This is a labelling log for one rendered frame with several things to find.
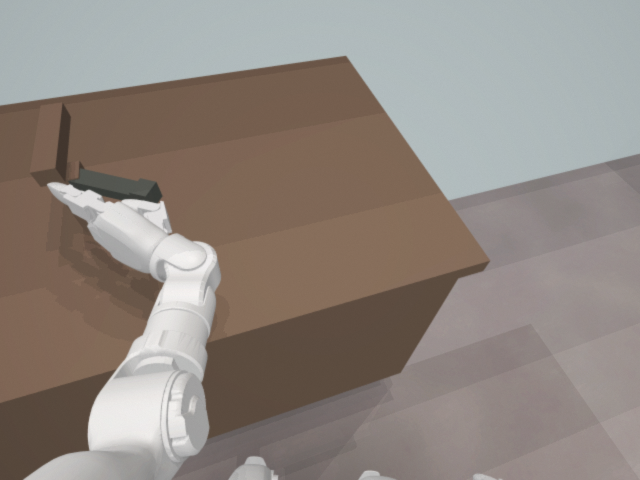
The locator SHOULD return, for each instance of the counter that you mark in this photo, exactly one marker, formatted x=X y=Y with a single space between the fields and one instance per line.
x=335 y=245

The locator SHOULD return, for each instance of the robot left shin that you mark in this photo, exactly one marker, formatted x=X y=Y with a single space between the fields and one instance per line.
x=255 y=460

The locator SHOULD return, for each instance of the left robot upper arm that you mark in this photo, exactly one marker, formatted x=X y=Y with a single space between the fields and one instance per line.
x=143 y=427

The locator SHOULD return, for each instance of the tap lever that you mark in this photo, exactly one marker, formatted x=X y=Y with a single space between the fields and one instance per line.
x=117 y=187

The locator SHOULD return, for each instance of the left robot forearm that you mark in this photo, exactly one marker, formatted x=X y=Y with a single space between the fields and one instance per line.
x=180 y=322

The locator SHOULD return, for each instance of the left robot hand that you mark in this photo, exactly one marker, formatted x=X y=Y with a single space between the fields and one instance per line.
x=130 y=230

